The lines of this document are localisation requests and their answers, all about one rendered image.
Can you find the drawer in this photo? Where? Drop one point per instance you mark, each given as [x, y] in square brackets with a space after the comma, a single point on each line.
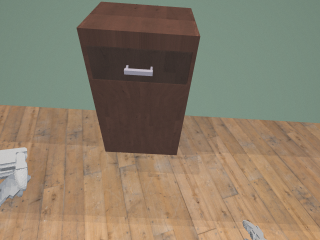
[169, 67]

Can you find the handle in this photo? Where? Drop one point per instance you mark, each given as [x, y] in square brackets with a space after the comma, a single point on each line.
[138, 72]

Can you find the right robot hand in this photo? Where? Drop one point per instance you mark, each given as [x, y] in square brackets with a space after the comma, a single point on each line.
[254, 231]

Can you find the left robot hand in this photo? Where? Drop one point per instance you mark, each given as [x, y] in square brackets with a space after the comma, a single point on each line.
[14, 169]

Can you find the cabinet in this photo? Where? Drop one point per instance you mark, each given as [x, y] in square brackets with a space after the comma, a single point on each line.
[140, 117]

